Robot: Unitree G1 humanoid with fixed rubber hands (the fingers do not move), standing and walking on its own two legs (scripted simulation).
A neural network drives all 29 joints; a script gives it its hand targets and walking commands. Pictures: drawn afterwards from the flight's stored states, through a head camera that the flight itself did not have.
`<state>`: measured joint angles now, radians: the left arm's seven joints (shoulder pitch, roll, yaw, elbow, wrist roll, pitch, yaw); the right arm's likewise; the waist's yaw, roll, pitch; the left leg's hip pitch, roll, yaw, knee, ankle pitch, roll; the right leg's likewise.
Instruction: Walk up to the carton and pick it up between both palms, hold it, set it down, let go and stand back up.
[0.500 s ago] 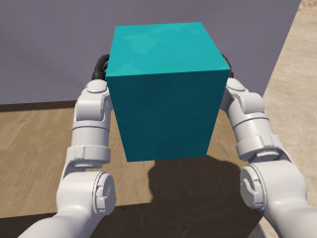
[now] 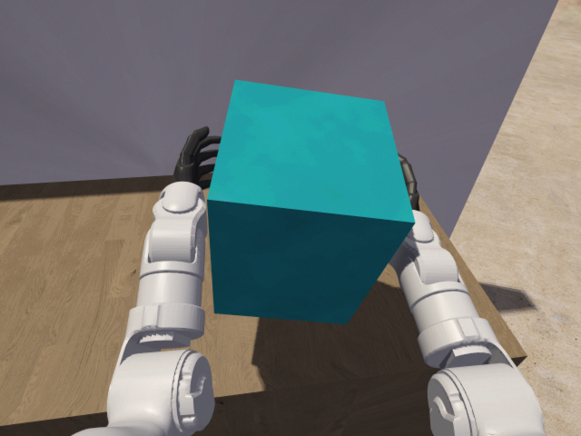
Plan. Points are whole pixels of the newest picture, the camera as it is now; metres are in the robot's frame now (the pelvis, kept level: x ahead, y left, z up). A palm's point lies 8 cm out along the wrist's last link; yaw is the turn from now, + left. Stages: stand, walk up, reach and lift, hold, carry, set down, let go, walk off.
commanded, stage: set down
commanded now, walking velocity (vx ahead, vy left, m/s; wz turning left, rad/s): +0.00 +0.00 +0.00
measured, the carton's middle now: (295, 211) +0.39 -0.01 +0.16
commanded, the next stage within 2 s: none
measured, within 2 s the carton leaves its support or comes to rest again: neither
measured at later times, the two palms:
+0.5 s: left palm (188, 196) +0.40 +0.13 +0.19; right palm (404, 215) +0.36 -0.16 +0.17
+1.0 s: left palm (198, 209) +0.42 +0.13 +0.15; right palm (396, 239) +0.36 -0.16 +0.12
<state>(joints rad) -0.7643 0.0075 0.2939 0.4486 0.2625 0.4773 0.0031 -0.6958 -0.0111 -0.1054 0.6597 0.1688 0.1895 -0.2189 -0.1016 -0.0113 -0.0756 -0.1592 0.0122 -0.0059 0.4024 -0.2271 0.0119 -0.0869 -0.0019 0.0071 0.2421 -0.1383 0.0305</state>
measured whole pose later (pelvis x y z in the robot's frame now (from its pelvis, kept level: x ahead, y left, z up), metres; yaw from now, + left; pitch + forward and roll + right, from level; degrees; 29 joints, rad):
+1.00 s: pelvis +0.00 +0.00 +0.00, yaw +0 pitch -2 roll -2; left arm -0.74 0.01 0.35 0.51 0.30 0.36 -0.10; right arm -0.61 0.06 -0.13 0.66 0.06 0.07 -0.24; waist -0.12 -0.06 0.04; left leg -0.12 0.01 0.00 0.40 -0.24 0.02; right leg -0.04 0.00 0.01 0.22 -0.14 0.04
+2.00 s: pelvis +0.01 +0.01 +0.00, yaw +0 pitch -1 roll -2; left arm -0.72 0.01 0.35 0.63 0.30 0.21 -0.14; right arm -0.50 0.11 -0.19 0.66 -0.03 -0.05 -0.26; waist -0.14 -0.06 0.07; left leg -0.13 0.01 0.00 0.40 -0.25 0.02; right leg -0.04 0.00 0.01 0.20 -0.14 0.04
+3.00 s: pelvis +0.01 +0.01 +0.00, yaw +0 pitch -1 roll -2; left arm -0.71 0.01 0.35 0.69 0.35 0.13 -0.16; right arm -0.50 0.16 -0.31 0.78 -0.14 -0.23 -0.24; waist -0.11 -0.06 0.09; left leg -0.13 0.01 0.00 0.40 -0.25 0.02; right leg -0.04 0.00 0.01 0.20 -0.14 0.04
